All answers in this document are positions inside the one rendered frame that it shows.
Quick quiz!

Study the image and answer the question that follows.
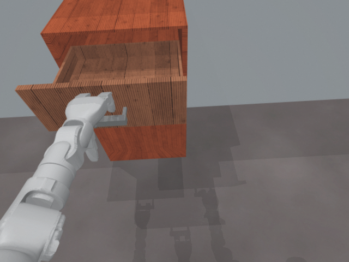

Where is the robot left hand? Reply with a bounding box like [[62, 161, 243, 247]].
[[65, 92, 116, 162]]

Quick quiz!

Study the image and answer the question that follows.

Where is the drawer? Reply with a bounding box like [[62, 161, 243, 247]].
[[15, 40, 187, 132]]

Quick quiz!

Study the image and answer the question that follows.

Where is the cabinet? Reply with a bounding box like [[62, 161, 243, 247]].
[[40, 0, 188, 161]]

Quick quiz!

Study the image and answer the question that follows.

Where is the handle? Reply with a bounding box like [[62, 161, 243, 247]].
[[97, 107, 128, 127]]

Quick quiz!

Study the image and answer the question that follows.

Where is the robot left upper arm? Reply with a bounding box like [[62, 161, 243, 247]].
[[0, 202, 65, 262]]

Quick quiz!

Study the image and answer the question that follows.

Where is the robot left forearm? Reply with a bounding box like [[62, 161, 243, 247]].
[[0, 117, 94, 235]]

